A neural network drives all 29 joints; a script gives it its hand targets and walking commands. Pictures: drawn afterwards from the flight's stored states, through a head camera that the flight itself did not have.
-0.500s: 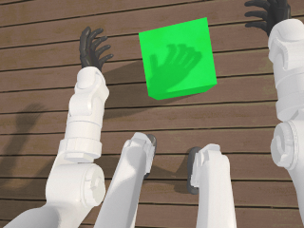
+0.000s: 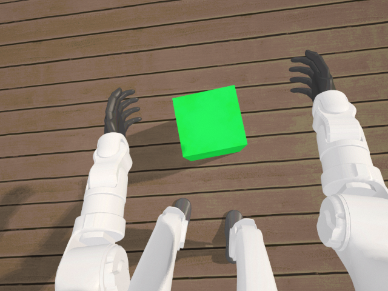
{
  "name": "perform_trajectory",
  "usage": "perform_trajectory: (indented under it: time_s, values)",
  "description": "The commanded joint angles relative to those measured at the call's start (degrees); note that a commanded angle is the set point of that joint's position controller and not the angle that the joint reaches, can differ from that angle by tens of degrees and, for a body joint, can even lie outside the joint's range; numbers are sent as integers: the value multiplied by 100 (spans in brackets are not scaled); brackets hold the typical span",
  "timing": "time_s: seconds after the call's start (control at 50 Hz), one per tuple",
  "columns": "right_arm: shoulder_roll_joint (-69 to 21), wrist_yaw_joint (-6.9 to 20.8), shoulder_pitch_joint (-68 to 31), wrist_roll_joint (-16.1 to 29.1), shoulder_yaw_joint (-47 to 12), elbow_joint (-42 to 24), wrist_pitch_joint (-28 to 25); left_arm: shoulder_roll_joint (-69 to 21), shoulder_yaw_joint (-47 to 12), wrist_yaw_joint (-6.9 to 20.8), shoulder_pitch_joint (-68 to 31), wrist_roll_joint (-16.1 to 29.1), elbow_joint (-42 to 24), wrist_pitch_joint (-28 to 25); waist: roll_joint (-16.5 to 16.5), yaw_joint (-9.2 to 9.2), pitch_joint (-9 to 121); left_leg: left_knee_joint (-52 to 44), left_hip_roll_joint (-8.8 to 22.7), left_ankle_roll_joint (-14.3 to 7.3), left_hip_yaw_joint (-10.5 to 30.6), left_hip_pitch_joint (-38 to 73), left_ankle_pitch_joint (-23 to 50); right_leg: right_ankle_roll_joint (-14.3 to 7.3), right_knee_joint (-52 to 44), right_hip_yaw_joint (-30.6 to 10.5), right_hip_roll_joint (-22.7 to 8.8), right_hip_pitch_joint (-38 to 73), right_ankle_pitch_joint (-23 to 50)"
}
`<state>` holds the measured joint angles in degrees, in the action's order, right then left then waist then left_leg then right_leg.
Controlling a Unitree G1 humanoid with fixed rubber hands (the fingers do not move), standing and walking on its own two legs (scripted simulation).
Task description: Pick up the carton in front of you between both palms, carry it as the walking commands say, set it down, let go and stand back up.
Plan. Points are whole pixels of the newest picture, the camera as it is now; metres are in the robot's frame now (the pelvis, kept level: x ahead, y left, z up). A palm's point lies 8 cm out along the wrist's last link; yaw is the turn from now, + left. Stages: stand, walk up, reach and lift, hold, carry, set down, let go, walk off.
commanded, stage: let go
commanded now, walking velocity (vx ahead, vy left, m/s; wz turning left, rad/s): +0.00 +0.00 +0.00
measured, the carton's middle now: (209, 128) +0.50 +0.05 -0.53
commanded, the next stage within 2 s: stand in 1.22 s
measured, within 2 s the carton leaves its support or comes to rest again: neither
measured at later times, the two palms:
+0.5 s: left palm (33, 200) +0.27 +0.26 +0.03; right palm (363, 182) +0.35 -0.19 +0.00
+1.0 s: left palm (28, 217) +0.25 +0.24 +0.05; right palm out of the picture +0.24 -0.22 +0.05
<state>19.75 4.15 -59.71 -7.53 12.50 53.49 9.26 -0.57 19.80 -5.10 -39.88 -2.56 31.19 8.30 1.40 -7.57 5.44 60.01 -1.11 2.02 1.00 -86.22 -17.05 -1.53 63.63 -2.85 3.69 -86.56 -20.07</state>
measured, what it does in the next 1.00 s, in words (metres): rises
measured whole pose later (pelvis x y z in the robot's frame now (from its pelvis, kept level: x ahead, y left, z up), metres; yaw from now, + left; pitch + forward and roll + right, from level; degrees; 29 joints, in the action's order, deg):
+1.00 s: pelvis +0.09 +0.01 +0.12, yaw +0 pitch -3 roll +0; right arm 12.3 3.2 14.0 0.5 2.0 25.1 5.4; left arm 12.4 1.8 3.5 12.6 -0.9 23.8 8.1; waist 0.5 0.2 -3.9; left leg 25.8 -1.3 0.1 2.6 -7.9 -15.1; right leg -1.2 25.9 -2.7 2.1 -6.1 -16.9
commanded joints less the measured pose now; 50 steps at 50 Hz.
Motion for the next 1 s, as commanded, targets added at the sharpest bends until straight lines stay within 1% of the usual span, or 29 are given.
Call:
perform_trajectory:
  time_s: [0.0,0.02,0.06,0.12,0.18,0.24,0.3,0.4,0.46,0.5,0.56,0.62,0.7,0.76,0.82,0.94,0.96,0.98]
  values:
    - [70,-295,-131,-43,159,-1125,-175,730,-153,292,331,-155,-713,-242,838,-47,5625,-432,-323,105,-598,2505,1946,232,-795,-196,-38,4947,3115]
    - [-72,-400,146,-21,140,-1341,-196,844,-225,392,523,-176,-761,-274,778,-52,5527,-531,-320,64,-579,2675,1916,248,-927,-203,-46,5045,3072]
    - [-268,-586,661,32,102,-1739,-231,1067,-388,585,894,-169,-827,-325,631,-54,5199,-749,-293,-4,-531,3118,1809,274,-1222,-179,-62,5089,2744]
    - [-408,-750,1387,118,6,-2203,-303,1252,-683,824,1472,-69,-808,-387,442,8,4436,-1113,-213,-66,-405,3874,1554,282,-1687,-71,-78,4939,1903]
    - [-434,-776,2077,203,-119,-2425,-405,1341,-953,983,2079,93,-714,-463,335,83,3585,-1457,-129,-91,-256,4558,1312,276,-2086,42,-89,4803,1130]
    - [-411,-717,2815,302,-233,-2422,-534,1424,-1193,1066,2701,253,-680,-552,195,98,2927,-1758,-70,-88,-123,5172,1291,235,-2362,106,-84,4869,803]
    - [-390,-647,3594,358,-253,-2359,-681,1453,-1405,1079,3313,398,-756,-650,36,148,2522,-1976,-35,-71,-21,5851,1650,184,-2551,143,-52,4992,911]
    - [-343,-568,4746,461,-305,-2356,-902,1521,-1694,984,4275,538,-1115,-780,-215,231,2096,-2285,12,1,138,7045,2681,137,-2871,169,4,5393,1422]
    - [-333,-529,5321,508,-368,-2414,-983,1592,-1767,937,4677,569,-1274,-812,-251,333,1761,-2507,20,32,212,7485,3109,139,-3142,153,0,5822,1766]
    - [-347,-498,5655,523,-435,-2481,-1018,1629,-1761,920,4849,557,-1310,-826,-199,412,1482,-2695,8,40,233,7626,3202,152,-3335,119,-35,6182,2005]
    - [-368,-443,6075,537,-551,-2616,-1026,1678,-1735,913,5025,534,-1309,-831,-75,533,1045,-3015,-25,38,236,7753,3073,188,-3607,63,-108,6787,2304]
    - [-372,-370,6446,572,-643,-2778,-980,1735,-1708,907,5124,493,-1232,-799,20,590,689,-3265,-63,20,201,7772,2838,224,-3797,33,-154,7258,2509]
    - [-342,-261,6901,677,-755,-3009,-851,1796,-1675,898,5235,415,-1118,-702,-8,648,356,-3477,-109,-20,136,7878,2553,267,-3947,20,-180,7689,2643]
    - [-323,-180,7085,760,-842,-3179,-737,1809,-1658,891,5290,346,-1098,-596,-118,646,86,-3581,-130,-39,96,7967,2351,269,-4039,32,-190,7846,2563]
    - [-314,-101,7117,812,-913,-3338,-612,1838,-1621,886,5285,276,-1100,-474,-202,627,-208,-3663,-146,-64,51,8005,2049,259,-4120,58,-193,7923,2328]
    - [-293,-26,6939,762,-919,-3517,-361,1854,-1539,927,5137,170,-1149,-223,-179,638,-732,-3725,-145,-124,-28,8084,1309,232,-4241,104,-209,7865,1568]
    - [-360,-139,7212,830,-924,-3248,-507,2000,-1617,792,4984,93,-1481,60,-237,733,-510,-3570,-254,-107,-74,8032,1181,177,-4108,87,-241,8002,1864]
    - [-321,-176,7175,820,-965,-3249,-519,1973,-1627,731,5027,126,-1429,159,-147,711,-600,-3546,-247,-113,-71,8008,1097,203,-4067,89,-259,7933,1875]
